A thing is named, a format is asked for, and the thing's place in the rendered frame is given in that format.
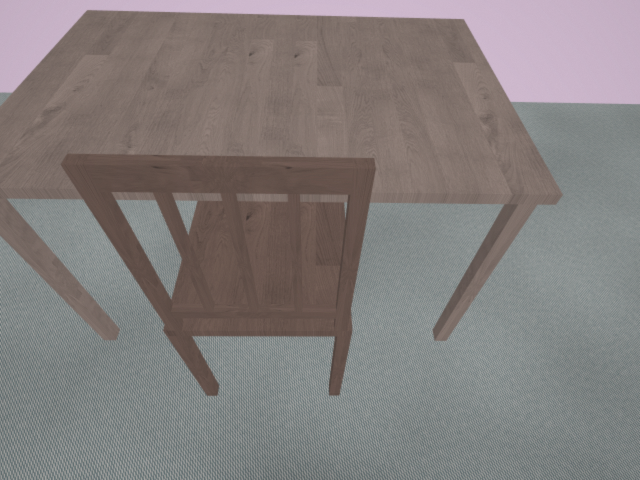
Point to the chair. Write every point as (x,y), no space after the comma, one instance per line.
(249,268)

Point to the table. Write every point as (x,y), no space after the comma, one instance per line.
(415,94)

